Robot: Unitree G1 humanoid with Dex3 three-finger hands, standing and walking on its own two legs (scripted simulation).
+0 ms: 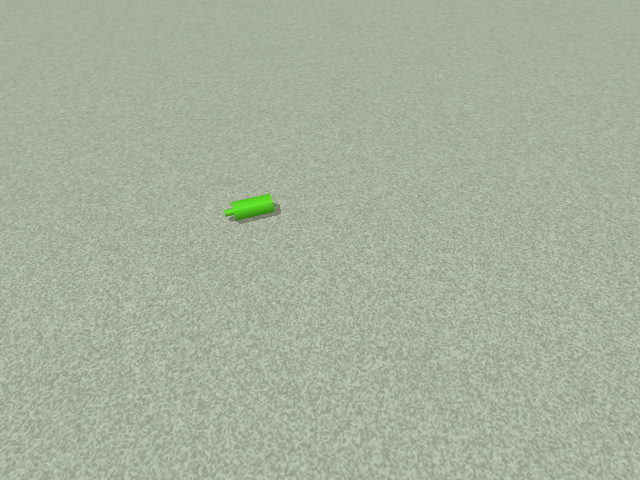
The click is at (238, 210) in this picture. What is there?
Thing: lying bottle
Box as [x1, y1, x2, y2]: [224, 194, 273, 220]
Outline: 269,194 231,202 232,208 224,210 225,216 233,214 236,220 273,211
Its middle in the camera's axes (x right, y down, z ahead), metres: -0.32 -0.16 +1.72
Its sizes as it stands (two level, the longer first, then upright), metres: 0.212 0.084 0.084
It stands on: the floor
